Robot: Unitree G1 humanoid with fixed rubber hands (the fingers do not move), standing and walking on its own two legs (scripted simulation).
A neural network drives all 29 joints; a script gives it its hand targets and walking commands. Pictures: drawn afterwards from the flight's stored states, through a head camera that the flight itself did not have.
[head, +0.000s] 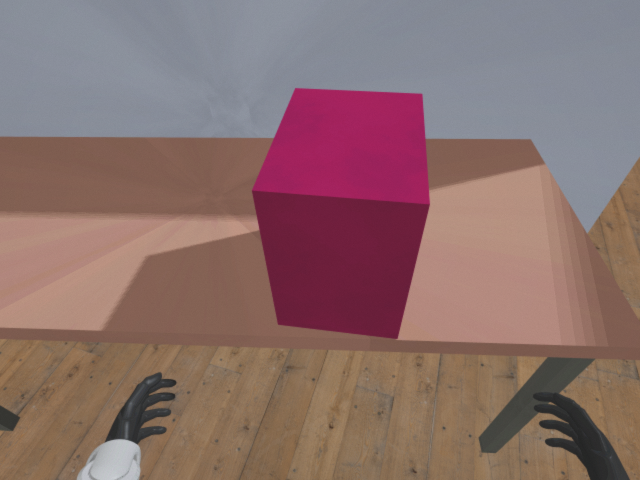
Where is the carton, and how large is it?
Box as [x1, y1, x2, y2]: [252, 88, 429, 338]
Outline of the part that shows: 295,88 252,189 278,324 397,338 429,205 422,96 421,94 415,93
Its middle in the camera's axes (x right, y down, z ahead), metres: +0.04 -0.04 +0.61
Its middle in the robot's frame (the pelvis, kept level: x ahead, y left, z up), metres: +0.50 -0.01 +0.05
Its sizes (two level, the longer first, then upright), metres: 0.255 0.196 0.285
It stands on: a table, 0.68 m high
